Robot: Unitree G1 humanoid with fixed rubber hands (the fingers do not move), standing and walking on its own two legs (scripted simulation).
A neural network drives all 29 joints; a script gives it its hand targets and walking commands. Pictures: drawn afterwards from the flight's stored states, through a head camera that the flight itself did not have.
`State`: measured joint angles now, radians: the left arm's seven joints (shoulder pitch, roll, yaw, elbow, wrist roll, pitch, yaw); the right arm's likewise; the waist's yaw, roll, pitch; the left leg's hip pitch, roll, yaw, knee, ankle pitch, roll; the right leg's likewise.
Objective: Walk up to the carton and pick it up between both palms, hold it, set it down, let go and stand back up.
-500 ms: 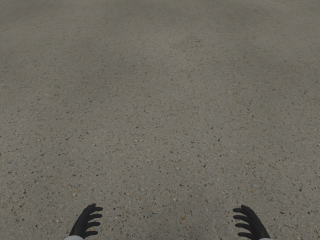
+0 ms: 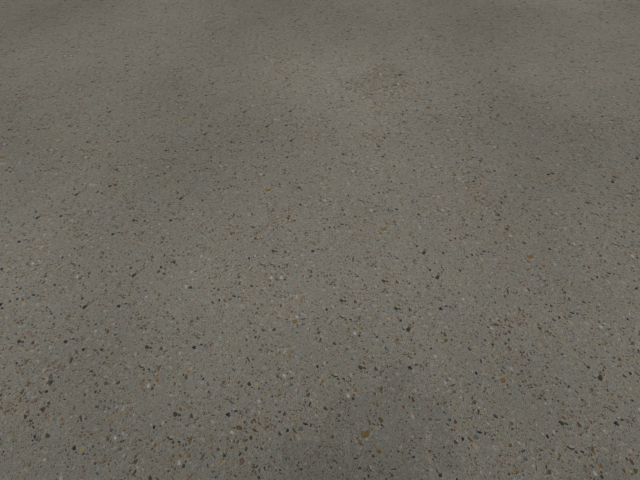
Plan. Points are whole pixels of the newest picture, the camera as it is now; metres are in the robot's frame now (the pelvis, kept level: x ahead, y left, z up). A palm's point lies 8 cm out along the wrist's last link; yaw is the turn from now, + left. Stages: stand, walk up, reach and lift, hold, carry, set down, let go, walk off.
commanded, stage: stand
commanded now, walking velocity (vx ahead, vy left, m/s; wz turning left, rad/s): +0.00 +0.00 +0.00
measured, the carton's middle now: out of the picture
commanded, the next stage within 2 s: walk up in 0.46 s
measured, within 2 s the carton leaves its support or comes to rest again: neither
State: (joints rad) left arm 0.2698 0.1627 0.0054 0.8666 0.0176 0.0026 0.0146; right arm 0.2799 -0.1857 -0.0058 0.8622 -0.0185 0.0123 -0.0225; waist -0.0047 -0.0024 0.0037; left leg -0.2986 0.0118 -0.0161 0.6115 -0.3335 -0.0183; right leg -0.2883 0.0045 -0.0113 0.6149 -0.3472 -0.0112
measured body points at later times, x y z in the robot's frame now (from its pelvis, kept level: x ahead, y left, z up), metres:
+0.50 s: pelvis +0.00 +0.00 +0.01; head +0.01 +0.00 +0.46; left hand +0.00 +0.22 -0.15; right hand +0.00 -0.21 -0.15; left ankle -0.01 +0.13 -0.73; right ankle -0.02 -0.11 -0.73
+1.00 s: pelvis -0.02 -0.08 -0.02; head -0.03 -0.12 +0.43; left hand +0.16 +0.19 -0.11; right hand +0.01 -0.38 -0.16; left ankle -0.01 +0.13 -0.72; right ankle -0.01 -0.26 -0.73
